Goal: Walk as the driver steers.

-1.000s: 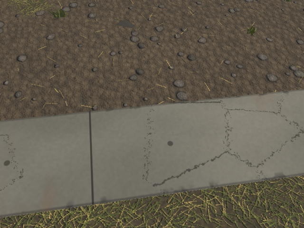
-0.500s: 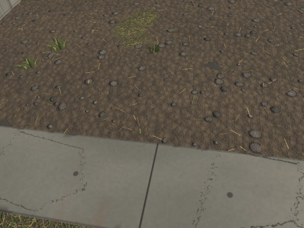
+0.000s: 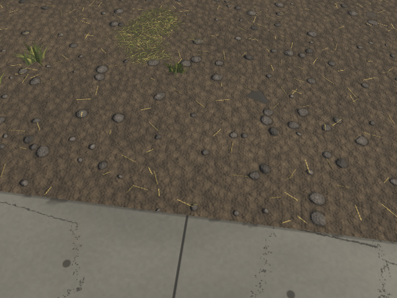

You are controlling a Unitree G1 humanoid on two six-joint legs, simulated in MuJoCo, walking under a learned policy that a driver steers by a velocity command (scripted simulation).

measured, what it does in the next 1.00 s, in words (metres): walks ahead, turning right: right foot, then left foot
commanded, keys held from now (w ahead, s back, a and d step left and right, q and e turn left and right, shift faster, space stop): w+e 0.80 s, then w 0.02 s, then w+q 0.18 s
